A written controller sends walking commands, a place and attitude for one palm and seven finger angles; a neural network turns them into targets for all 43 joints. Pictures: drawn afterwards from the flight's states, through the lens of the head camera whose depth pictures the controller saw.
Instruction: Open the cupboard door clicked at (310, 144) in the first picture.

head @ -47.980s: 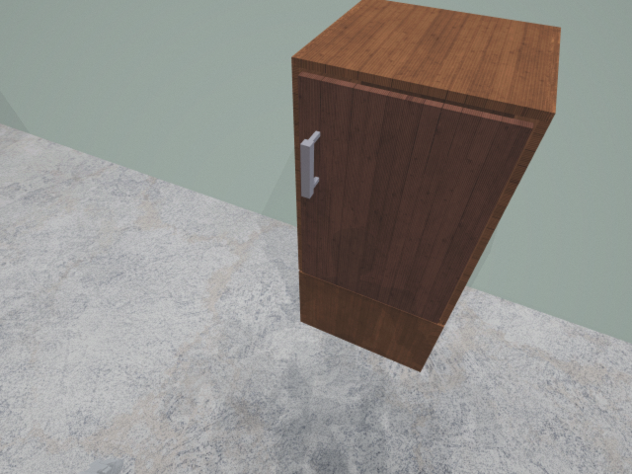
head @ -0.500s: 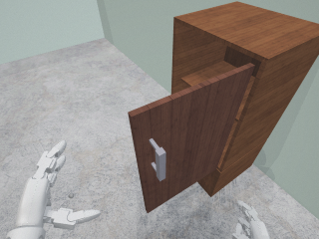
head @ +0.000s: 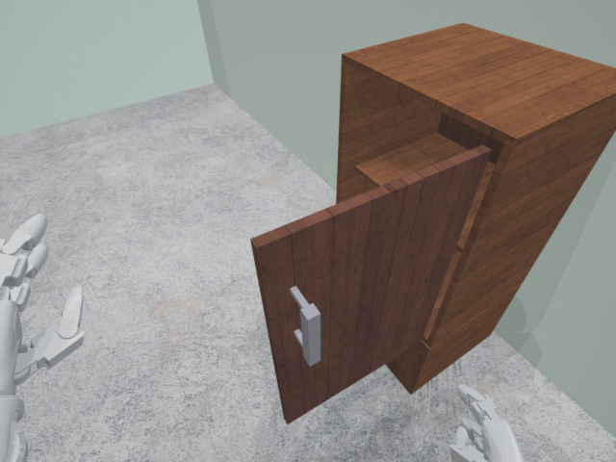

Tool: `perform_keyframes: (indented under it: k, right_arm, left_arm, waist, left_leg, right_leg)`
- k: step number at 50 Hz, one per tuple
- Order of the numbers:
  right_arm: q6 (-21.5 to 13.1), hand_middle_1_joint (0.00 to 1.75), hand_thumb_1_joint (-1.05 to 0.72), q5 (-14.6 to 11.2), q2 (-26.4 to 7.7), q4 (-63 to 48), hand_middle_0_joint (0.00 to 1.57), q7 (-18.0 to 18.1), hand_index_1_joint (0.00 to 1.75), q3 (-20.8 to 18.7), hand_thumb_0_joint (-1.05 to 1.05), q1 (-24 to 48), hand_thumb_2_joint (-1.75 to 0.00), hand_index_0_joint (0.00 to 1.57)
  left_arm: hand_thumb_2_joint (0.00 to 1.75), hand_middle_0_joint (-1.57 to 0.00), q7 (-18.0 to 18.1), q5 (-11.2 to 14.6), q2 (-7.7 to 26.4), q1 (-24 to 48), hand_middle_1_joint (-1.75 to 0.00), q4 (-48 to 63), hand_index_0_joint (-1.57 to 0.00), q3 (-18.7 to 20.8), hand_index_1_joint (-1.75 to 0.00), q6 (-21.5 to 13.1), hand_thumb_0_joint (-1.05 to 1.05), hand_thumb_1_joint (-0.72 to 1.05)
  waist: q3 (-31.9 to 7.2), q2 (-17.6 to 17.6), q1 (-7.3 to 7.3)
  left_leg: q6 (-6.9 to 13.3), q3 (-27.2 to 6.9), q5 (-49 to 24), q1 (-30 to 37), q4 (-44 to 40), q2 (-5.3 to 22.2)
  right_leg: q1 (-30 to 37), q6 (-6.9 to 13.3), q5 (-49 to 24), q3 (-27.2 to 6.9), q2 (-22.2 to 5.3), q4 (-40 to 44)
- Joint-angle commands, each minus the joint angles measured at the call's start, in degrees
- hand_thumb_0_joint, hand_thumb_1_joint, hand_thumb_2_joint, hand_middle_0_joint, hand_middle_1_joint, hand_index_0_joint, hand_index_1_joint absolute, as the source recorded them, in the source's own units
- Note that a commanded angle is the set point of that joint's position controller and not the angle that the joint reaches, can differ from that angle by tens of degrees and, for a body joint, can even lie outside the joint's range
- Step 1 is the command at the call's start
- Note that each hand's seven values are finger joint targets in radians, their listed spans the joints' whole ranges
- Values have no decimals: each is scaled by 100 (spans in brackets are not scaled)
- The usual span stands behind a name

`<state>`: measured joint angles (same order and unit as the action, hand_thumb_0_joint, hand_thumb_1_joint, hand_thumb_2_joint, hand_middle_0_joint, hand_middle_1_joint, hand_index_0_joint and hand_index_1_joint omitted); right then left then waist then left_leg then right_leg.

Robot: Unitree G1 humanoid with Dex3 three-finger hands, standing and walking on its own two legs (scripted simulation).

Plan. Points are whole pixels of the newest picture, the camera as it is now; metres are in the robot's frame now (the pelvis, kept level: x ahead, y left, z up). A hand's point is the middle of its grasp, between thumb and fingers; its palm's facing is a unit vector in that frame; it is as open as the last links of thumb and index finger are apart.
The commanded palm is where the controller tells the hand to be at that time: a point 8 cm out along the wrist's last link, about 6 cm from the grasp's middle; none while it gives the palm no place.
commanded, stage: draw the hand back to the body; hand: left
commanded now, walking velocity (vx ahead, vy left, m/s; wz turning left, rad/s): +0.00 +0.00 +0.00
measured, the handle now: (304, 326) +0.31 +0.06 -0.01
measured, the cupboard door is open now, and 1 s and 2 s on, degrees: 88 88 88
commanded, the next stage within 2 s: step back with the hand held close in 0.34 s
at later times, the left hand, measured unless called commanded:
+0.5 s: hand (75, 332) +0.18 +0.26 +0.16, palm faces +0.47 -0.79 -0.40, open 7.5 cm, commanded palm +0.13 +0.29 +0.18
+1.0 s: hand (34, 373) +0.14 +0.28 +0.15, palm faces +0.43 -0.75 -0.51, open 7.4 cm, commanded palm +0.08 +0.31 +0.18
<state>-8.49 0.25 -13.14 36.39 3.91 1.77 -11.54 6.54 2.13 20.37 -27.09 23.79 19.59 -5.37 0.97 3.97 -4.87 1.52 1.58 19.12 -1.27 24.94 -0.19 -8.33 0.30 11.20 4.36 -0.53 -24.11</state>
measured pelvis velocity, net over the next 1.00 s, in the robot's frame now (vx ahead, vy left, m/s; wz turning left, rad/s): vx -0.07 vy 0.01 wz -0.03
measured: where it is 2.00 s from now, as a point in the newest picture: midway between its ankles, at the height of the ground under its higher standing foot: outside the picture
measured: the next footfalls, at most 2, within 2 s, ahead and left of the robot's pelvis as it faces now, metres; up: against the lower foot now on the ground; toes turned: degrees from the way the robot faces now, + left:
left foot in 1.90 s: -0.10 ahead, +0.11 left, +0.00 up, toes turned +2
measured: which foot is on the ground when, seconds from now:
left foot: down 0.00-1.00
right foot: down 0.00-1.00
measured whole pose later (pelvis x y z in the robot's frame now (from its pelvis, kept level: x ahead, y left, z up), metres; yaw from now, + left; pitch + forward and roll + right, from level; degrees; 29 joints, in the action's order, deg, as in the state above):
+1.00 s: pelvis -0.07 +0.01 -0.01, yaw -1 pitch -1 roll +1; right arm -2.8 0.1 -12.9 32.1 5.2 0.0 -12.1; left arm 8.5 -0.2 23.1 -30.5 27.9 24.8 -10.7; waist 2.6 -1.0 -1.2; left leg 3.5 4.3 17.2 -14.8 33.2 -2.3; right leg -21.8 -0.8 7.6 1.5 -2.8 -30.9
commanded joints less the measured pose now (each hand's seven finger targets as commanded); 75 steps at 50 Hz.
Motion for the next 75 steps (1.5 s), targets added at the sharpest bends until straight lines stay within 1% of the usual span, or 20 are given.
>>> perform_keyframes:
  k: [1, 5, 13, 22, 23, 24, 25, 28, 31, 35, 36, 44, 48, 52, 55, 58, 61, 67, 72, 75]
  right_arm:
    - [-280, 30, -90, -12, -613, -856, 20, 45, 30, -247, 0, 686, -90, 20]
    - [-243, 30, -90, 3, -607, -893, 20, 36, 30, -273, 0, 715, -90, 20]
    - [-320, 30, -90, 20, -568, -847, 20, 73, 30, -242, 0, 777, -90, 20]
    - [-363, 30, -90, 13, -570, -806, 20, 65, 30, -258, 0, 792, -90, 20]
    - [-383, 30, -90, 14, -598, -780, 20, 80, 30, -248, 0, 838, -90, 20]
    - [-249, 30, -90, -48, -656, -993, 20, 112, 30, -216, 0, 641, -90, 20]
    - [-131, 30, -90, -2, -605, -892, 20, 112, 30, -257, 0, 620, -90, 20]
    - [45, 30, -90, 28, -703, -1024, 20, 76, 30, -305, 0, 680, -90, 20]
    - [143, 30, -90, 49, -750, -1106, 20, 100, 30, -342, 0, 741, -90, 20]
    - [290, 30, -90, 4, -683, -1268, 20, 129, 30, -417, 0, 694, -90, 20]
    - [316, 30, -90, 4, -712, -1258, 20, 145, 30, -427, 0, 709, -90, 20]
    - [263, 30, -90, -3, -753, -1386, 20, 216, 30, -461, 0, 634, -90, 20]
    - [208, 30, -90, -4, -754, -1399, 20, 217, 30, -465, 0, 560, -90, 20]
    - [171, 30, -90, -1, -747, -1362, 20, 198, 30, -458, 0, 442, -90, 20]
    - [125, 30, -90, 6, -751, -1358, 20, 175, 30, -439, 0, 415, -90, 20]
    - [70, 30, -90, 10, -789, -1366, 20, 197, 30, -445, 0, 427, -90, 20]
    - [-2, 30, -90, 32, -762, -1356, 20, 204, 30, -471, 0, 467, -90, 20]
    - [-34, 30, -90, 48, -737, -1212, 20, 91, 30, -528, 0, 436, -90, 20]
    - [72, 30, -90, 16, -736, -1265, 20, 66, 30, -538, 0, 502, -90, 20]
    - [82, 30, -90, 24, -763, -1317, 20, 77, 30, -532, 0, 512, -90, 20]
  left_arm:
    - [90, -20, 38, 28, 786, 478, -30, 894, -20, 501, -30, -342, 0, 90]
    - [90, -20, 42, 40, 865, 426, -30, 932, -20, 555, -30, -355, 0, 90]
    - [90, -20, 88, -7, 984, 567, -30, 1118, -20, 649, -30, -405, 0, 90]
    - [90, -20, 70, -6, 926, 670, -30, 1053, -20, 570, -30, -431, 0, 90]
    - [90, -20, 107, -20, 1121, 1357, -30, 1359, -20, 646, -30, -480, 0, 90]
    - [90, -20, 168, -20, 1718, 1633, -30, 1260, -20, 1395, -30, -719, 0, 90]
    - [90, -20, 92, -29, 1228, 857, -30, 659, -20, 1068, -30, -712, 0, 90]
    - [90, -20, 31, -45, 1004, 320, -30, 828, -20, 841, -30, -789, 0, 90]
    - [90, -20, 92, -49, 1173, -25, -30, 1133, -20, 993, -30, -822, 0, 90]
    - [90, -20, 151, -27, 1304, -339, -30, 1332, -20, 1194, -30, -792, 0, 90]
    - [90, -20, 179, -38, 1401, -334, -30, 1392, -20, 1280, -30, -796, 0, 90]
    - [90, -20, 275, -163, 1278, -204, -30, 1588, -20, 1205, -30, -875, 0, 90]
    - [90, -20, 314, -233, 1209, 1, -30, 1545, -20, 1156, -30, -898, 0, 90]
    - [90, -20, 357, -257, 1300, 162, -30, 1561, -20, 1206, -30, -977, 0, 90]
    - [90, -20, 382, -259, 1313, 170, -30, 1639, -20, 1221, -30, -1068, 0, 90]
    - [90, -20, 407, -273, 1310, 77, -30, 1741, -20, 1318, -30, -1155, 0, 90]
    - [90, -20, 429, -345, 1406, 9, -30, 1759, -20, 1523, -30, -1204, 0, 90]
    - [90, -20, 277, -246, 1250, 51, -30, 1761, -20, 1301, -30, -1221, 0, 90]
    - [90, -20, 256, -233, 1398, 39, -30, 1831, -20, 1420, -30, -1216, 0, 90]
    - [90, -20, 275, -237, 1452, -59, -30, 1906, -20, 1564, -30, -1278, 0, 90]
  waist:
    - [-133, 15, 77]
    - [-295, -297, 48]
    - [-243, 133, 34]
    - [-104, 14, 59]
    - [-290, 133, 93]
    - [303, -374, 390]
    - [131, -704, 408]
    - [-377, -258, 413]
    - [-743, 116, 351]
    - [-1000, -429, 388]
    - [-1037, -269, 372]
    - [-636, 48, 387]
    - [-376, -141, 431]
    - [-205, -594, 500]
    - [-189, -474, 516]
    - [-322, 57, 489]
    - [-441, 552, 413]
    - [-620, -141, 511]
    - [-517, -481, 519]
    - [-429, -303, 519]
  left_leg:
    - [-120, -133, -1986, -750, -513, 198]
    - [-67, -133, -1788, -734, -560, 183]
    - [-86, -146, -1711, -727, -607, 147]
    - [-73, -170, -1375, -723, -674, 159]
    - [-60, -167, -1414, -675, -658, 126]
    - [27, -258, -923, -1144, -507, 231]
    - [55, -300, -895, -1040, -342, 199]
    - [0, -237, -1340, -994, -288, 224]
    - [-38, -337, -1837, -1145, -363, 303]
    - [-35, -354, -1980, -1409, -225, 369]
    - [-53, -416, -1953, -1491, -228, 344]
    - [234, -667, -457, -2730, -599, 612]
    - [360, -688, 796, -3455, -554, 633]
    - [326, -646, 1463, -3323, -21, 370]
    - [330, -720, 1623, -3174, 89, 368]
    - [450, -1044, 1979, -3752, -583, 695]
    - [591, -1397, 1646, -4363, -1052, 1075]
    - [299, -803, -175, -3363, 49, 634]
    - [327, -744, 1547, -3608, 284, 369]
    - [412, -983, 1928, -3853, -40, 466]
  right_leg:
    - [673, 127, -928, -259, -21, 322]
    - [792, 103, -870, -271, -18, 348]
    - [835, 137, -812, -303, -22, 393]
    - [719, 130, -501, -323, -3, 493]
    - [799, 131, -584, -349, -13, 482]
    - [155, 118, -838, -926, -231, 719]
    - [102, 133, -874, -962, -359, 785]
    - [249, 155, -1426, -859, -453, 521]
    - [452, 140, -1808, -699, -396, 140]
    - [546, 91, -2230, -755, -404, -134]
    - [573, 126, -2225, -758, -422, -190]
    - [692, -22, -1436, -772, -220, -828]
    - [715, -9, -969, -957, -297, -1006]
    - [-16, 138, 221, -1400, -569, -286]
    - [-427, 162, 971, -1407, -570, -79]
    - [216, 12, 594, -1013, -249, -846]
    - [1070, -99, -774, -672, 139, -2008]
    - [397, 84, -2168, -1318, -225, -1424]
    - [-30, 210, -401, -1816, -473, -716]
    - [-147, 145, 308, -1645, -264, -866]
